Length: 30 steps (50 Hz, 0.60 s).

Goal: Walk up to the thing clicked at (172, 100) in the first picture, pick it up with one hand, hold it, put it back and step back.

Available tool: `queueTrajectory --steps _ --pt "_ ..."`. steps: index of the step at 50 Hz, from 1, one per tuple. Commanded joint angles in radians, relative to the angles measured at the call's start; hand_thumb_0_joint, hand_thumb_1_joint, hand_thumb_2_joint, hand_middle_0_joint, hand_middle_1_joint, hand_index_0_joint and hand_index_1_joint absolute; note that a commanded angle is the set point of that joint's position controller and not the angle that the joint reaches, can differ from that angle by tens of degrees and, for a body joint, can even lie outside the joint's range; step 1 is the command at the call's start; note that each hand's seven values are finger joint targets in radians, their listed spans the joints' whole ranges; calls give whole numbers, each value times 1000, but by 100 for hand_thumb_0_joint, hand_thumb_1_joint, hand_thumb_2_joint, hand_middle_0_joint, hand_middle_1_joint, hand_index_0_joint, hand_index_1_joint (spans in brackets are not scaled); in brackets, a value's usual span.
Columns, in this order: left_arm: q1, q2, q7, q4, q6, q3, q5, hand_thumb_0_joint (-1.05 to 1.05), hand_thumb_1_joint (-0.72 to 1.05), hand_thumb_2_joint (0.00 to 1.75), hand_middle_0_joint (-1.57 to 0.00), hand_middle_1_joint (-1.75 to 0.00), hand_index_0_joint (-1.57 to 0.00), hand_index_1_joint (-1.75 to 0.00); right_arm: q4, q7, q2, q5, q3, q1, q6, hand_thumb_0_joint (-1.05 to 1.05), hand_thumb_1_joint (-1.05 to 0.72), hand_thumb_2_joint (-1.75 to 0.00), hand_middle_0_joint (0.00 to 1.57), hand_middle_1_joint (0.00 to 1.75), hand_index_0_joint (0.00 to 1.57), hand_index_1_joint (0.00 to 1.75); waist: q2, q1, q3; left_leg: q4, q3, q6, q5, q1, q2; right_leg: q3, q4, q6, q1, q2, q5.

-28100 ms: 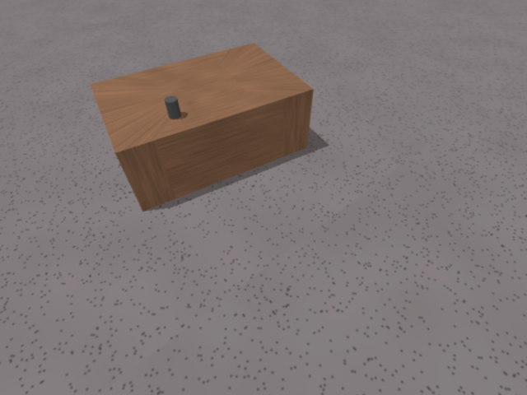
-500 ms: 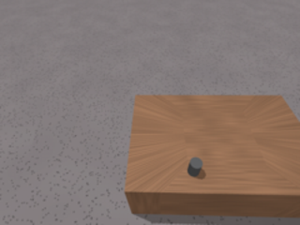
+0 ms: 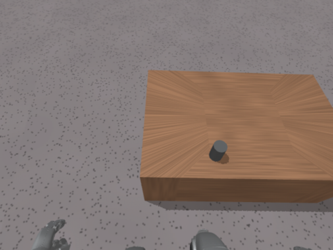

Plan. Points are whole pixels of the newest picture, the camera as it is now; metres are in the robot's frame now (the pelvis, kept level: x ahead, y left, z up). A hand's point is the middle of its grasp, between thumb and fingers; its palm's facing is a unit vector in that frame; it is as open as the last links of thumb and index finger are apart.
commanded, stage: step back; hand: right
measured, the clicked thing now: (217, 151) +0.51 -0.21 -0.31
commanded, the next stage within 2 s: none
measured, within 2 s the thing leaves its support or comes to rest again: neither
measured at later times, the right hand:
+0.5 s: hand out of the picture +0.01 -0.28 -0.14, palm faces +0.03 +0.93 -0.38, open 7.4 cm
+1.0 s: hand out of the picture -0.10 -0.28 -0.11, palm faces +0.02 +0.90 -0.44, open 7.4 cm
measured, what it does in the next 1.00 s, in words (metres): walks backwards: right foot, then left foot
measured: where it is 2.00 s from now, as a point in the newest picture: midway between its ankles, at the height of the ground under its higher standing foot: outside the picture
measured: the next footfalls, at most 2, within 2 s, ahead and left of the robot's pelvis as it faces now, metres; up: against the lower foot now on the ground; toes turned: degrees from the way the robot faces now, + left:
right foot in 0.32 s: -0.04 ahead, -0.12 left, +0.00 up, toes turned -1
left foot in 0.66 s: -0.08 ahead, +0.12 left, +0.00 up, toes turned -3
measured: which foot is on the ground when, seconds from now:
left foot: down 0.00-0.34, up 0.36-0.64, down 0.66-1.00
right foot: up 0.00-0.30, down 0.32-0.68, up 0.70-1.00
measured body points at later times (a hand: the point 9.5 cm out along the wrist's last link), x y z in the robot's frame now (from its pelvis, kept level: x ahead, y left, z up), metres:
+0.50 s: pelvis -0.08 -0.01 +0.02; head -0.01 -0.02 +0.46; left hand +0.05 +0.29 -0.10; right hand +0.00 -0.33 -0.11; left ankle -0.10 +0.13 -0.64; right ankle -0.08 -0.12 -0.72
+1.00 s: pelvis -0.22 +0.00 +0.01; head -0.15 +0.01 +0.45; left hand -0.12 +0.32 -0.12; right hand -0.10 -0.32 -0.08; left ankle -0.12 +0.12 -0.72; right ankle -0.28 -0.14 -0.68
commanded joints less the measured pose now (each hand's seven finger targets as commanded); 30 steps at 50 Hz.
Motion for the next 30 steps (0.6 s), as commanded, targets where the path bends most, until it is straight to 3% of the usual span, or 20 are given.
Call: queueTrajectory --steps 1,2,3,5,8,10,12,14,15,16,17,18,19,20,21,23,25,26,28,30 --pt "7 156 24 -84 -5 49 -4 0 90 90 -20 -30 -20 -30 -96 -30 -305 -19 -73 -5 -21 0 -90 -90 20 30 20 30 201 -9 -186 -321 -402 238 665 27 369 166 452 -27 -32 149 -216" --pt "67 161 24 -60 -7 44 -14 0 90 90 -20 -30 -20 -30 -114 -37 -273 -21 -64 -67 -24 0 -90 -90 20 30 20 30 205 29 -177 -282 -313 216 679 72 318 155 492 -20 -73 150 -155" --pt "103 162 19 -59 -8 47 -17 0 90 90 -20 -30 -20 -30 -127 -44 -245 -24 -55 -73 -26 0 -90 -90 20 30 20 30 207 47 -182 -248 -269 208 700 101 290 144 493 -12 -78 143 -122" --pt "105 163 11 -86 -17 56 -7 0 90 90 -20 -30 -20 -30 -130 -50 -226 -20 -53 -7 -28 0 -90 -90 20 30 20 30 183 26 -207 -208 -251 224 771 227 288 111 425 13 -85 125 -131" --pt "52 145 5 -138 -28 55 -2 0 90 90 -20 -30 -20 -30 -128 -55 -224 -15 -57 78 -28 0 -90 -90 20 30 20 30 171 -30 -228 -174 -249 225 812 343 286 70 225 33 -77 108 -139" --pt "55 138 1 -149 -32 58 -1 0 90 90 -20 -30 -20 -30 -134 -54 -238 -13 -59 91 -25 0 -90 -90 20 30 20 30 195 -38 -229 -164 -228 206 791 328 272 33 85 27 -16 91 -118" --pt "113 129 -2 -138 -36 62 -1 0 90 90 -20 -30 -20 -30 -150 -49 -243 -5 -54 61 -19 0 -90 -90 20 30 20 30 229 -20 -256 -148 -198 179 724 284 255 -24 -58 10 82 81 -68" --pt "187 115 -3 -105 -41 66 6 0 90 90 -20 -30 -20 -30 -162 -46 -245 2 -52 30 -11 0 -90 -90 20 30 20 30 222 20 -279 -95 -182 149 676 202 248 -64 -282 -14 229 77 104" --pt "211 131 2 -99 -49 70 14 0 90 90 -20 -30 -20 -30 -165 -44 -223 10 -43 22 -8 0 -90 -90 20 30 20 30 166 32 -299 -48 -151 114 614 151 221 -31 -382 -27 314 49 247" --pt "200 196 5 -111 -58 86 25 0 90 90 -20 -30 -20 -30 -175 -41 -188 20 -30 23 -10 0 -90 -90 20 30 20 30 45 26 -301 16 -136 55 444 -22 147 160 -344 -65 417 -68 437" --pt "159 274 0 -129 -54 102 6 0 90 90 -20 -30 -20 -30 -185 -43 -152 28 -20 -3 -8 0 -90 -90 20 30 20 30 -147 39 -254 177 -35 -3 77 -122 -40 344 -360 -222 368 -237 618" --pt "143 295 -2 -156 -58 103 14 0 90 90 -20 -30 -20 -30 -175 -57 -170 19 -32 -21 1 0 -90 -90 20 30 20 30 -198 65 -212 398 -87 -19 -259 -138 -57 477 -378 -344 268 -369 727" --pt "121 255 -1 -166 -58 99 2 0 90 90 -20 -30 -20 -30 -159 -59 -190 16 -38 11 8 0 -90 -90 20 30 20 30 -107 40 -177 503 -165 -24 -247 -144 -49 408 -373 -326 220 -342 703" --pt "77 208 2 -183 -55 86 -10 0 90 90 -20 -30 -20 -30 -143 -57 -193 28 -33 54 6 0 -90 -90 20 30 20 30 -40 7 -178 500 -189 -22 -190 -153 -68 273 -326 -276 255 -253 735" --pt "66 188 6 -185 -50 79 -4 0 90 90 -20 -30 -20 -30 -137 -58 -186 31 -28 50 -1 0 -90 -90 20 30 20 30 -63 -1 -173 478 -158 -23 -165 -185 -83 206 -305 -236 283 -202 759" --pt "105 168 10 -198 -47 76 5 0 90 90 -20 -30 -20 -30 -138 -63 -186 25 -19 60 -11 0 -90 -90 20 30 20 30 -94 25 -201 441 -134 -45 -123 -220 -89 173 -271 -218 372 -169 798" --pt "152 159 13 -205 -45 75 9 0 90 90 -20 -30 -20 -30 -146 -63 -178 20 -14 46 -15 0 -90 -90 20 30 20 30 -101 55 -217 339 -105 -55 -135 -238 -71 179 -255 -233 449 -180 812" --pt "144 170 16 -213 -43 79 11 0 90 90 -20 -30 -20 -30 -150 -62 -174 17 -14 55 -16 0 -90 -90 20 30 20 30 -124 51 -226 271 -103 -54 -135 -222 -44 185 -247 -239 458 -199 807" --pt "143 179 17 -224 -38 79 9 0 90 90 -20 -30 -20 -30 -155 -57 -165 8 -15 68 -22 0 -90 -90 20 30 20 30 -147 45 -236 74 -62 -41 -108 -153 -3 180 -212 -217 453 -198 785" --pt "134 183 7 -228 -27 75 -1 0 90 90 -20 -30 -20 -30 -141 -49 -154 1 -23 93 -30 0 -90 -90 20 30 20 30 -134 29 -243 -119 8 -28 19 -55 -15 138 -162 -177 412 -149 682"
